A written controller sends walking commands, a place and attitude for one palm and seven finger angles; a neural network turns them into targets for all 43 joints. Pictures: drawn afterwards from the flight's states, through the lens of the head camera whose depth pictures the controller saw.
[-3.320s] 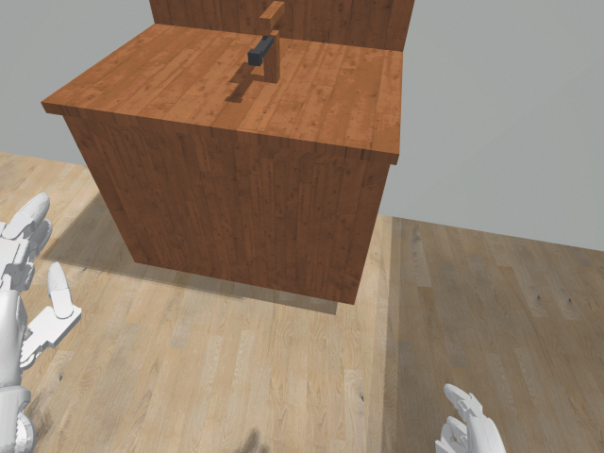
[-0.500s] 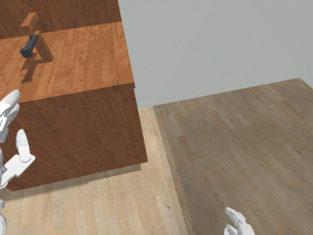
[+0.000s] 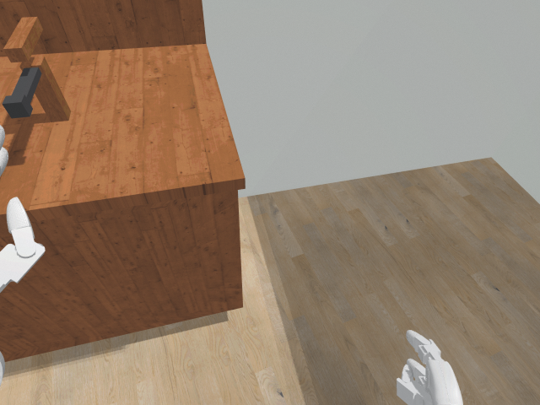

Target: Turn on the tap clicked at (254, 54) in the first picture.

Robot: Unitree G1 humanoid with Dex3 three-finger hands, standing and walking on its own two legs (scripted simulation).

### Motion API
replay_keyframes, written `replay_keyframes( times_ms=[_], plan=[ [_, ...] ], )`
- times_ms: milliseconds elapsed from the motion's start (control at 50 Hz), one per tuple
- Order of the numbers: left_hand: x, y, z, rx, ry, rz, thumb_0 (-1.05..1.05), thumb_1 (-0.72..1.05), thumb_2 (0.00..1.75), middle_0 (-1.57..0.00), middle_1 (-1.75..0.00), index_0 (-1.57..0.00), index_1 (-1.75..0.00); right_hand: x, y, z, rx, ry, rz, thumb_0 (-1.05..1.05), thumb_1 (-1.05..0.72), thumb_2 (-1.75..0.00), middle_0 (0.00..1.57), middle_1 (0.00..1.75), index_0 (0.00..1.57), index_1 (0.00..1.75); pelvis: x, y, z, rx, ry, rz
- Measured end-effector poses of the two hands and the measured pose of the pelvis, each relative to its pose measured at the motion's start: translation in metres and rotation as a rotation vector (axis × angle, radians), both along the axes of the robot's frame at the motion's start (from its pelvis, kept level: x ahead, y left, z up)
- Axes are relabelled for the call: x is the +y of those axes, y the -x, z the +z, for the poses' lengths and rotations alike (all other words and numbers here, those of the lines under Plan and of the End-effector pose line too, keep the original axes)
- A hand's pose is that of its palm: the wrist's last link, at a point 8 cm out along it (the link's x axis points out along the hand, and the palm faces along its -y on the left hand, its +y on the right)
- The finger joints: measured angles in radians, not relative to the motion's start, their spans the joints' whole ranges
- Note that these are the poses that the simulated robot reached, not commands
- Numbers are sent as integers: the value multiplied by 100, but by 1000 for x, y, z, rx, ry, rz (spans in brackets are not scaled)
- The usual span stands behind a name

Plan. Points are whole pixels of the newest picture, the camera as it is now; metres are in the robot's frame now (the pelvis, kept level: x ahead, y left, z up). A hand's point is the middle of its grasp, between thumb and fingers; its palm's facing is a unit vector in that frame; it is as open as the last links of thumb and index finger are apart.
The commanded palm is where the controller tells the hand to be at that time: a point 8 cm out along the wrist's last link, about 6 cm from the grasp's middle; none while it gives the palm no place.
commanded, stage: take the last steps up to it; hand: left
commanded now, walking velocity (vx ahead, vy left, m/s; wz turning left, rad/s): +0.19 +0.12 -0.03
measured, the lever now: (18, 106) +0.52 +0.46 +0.14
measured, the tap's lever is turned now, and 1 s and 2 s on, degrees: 0 0 0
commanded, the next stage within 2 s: come to a stop and stand still in 0.30 s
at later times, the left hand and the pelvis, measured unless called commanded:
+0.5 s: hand (81, 211) +0.29 +0.24 +0.17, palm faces +0.40 -0.81 -0.43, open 7.5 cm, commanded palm +0.23 +0.29 +0.19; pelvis +0.07 +0.01 +0.02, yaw +0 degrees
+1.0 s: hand (63, 223) +0.26 +0.25 +0.18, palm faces +0.33 -0.85 -0.41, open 7.5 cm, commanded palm +0.21 +0.30 +0.19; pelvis +0.04 +0.03 +0.01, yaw -2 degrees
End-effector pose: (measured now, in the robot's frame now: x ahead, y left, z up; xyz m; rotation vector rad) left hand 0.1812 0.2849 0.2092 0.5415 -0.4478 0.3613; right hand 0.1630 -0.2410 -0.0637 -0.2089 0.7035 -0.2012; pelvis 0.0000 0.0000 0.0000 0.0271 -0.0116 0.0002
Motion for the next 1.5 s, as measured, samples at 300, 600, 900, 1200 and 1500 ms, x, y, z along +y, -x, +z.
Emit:
replay_keyframes(
  times_ms=[300,600,900,1200,1500],
  plan=[
    [-1,-29,14,122,-84,38,1,88,90,-22,-30,-21,-30,53,-25,-36,90,-151,81,1,-90,-89,20,30,21,30,9,-49,4,17,3,0],
    [-7,-79,-9,179,44,-53,2,88,90,-22,-30,-21,-30,-1,-64,4,58,41,6,1,-90,-89,20,30,20,30,21,-73,16,7,-14,-14],
    [34,-64,-14,134,109,2,1,89,90,-21,-30,-20,-30,84,-59,1,15,-97,103,1,-90,-89,20,30,21,30,40,-62,12,0,31,-37],
    [17,-20,-16,176,103,21,1,88,90,-22,-30,-21,-30,25,1,-14,99,-20,17,1,-90,-89,20,30,21,30,24,-30,9,4,48,-17],
    [2,5,-14,144,98,-13,1,88,90,-21,-30,-21,-30,24,16,2,10,-21,35,1,-90,-89,20,30,20,30,18,1,12,-9,32,-38]
  ],
)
